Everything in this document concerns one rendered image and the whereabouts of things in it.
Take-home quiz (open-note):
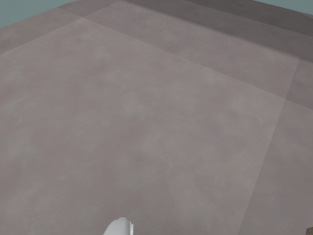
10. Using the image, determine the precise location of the robot left thigh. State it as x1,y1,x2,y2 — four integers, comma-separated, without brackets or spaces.
103,219,134,235

